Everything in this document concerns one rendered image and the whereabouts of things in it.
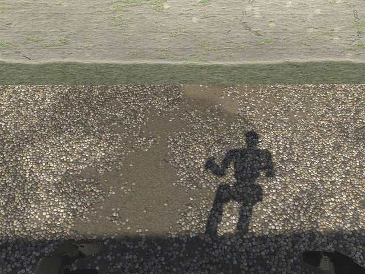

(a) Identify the right robot hand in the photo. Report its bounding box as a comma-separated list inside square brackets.
[302, 251, 365, 274]

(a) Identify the left robot hand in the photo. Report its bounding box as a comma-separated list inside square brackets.
[34, 239, 103, 274]

